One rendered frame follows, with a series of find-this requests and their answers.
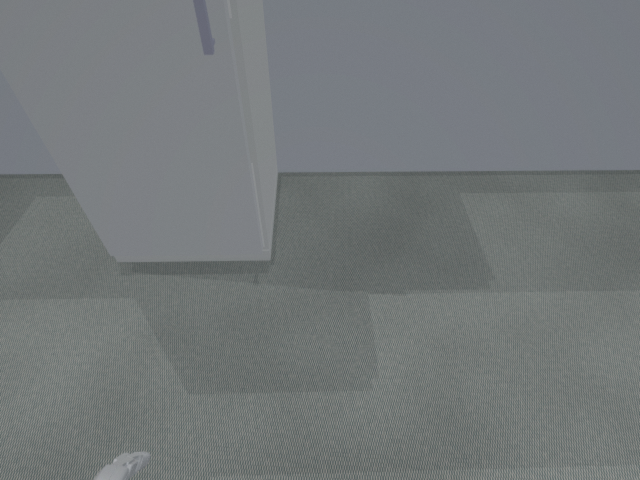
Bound handle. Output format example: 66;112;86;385
193;0;215;55

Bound robot left hand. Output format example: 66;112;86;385
94;452;151;480

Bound fridge door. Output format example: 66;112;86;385
0;0;263;256

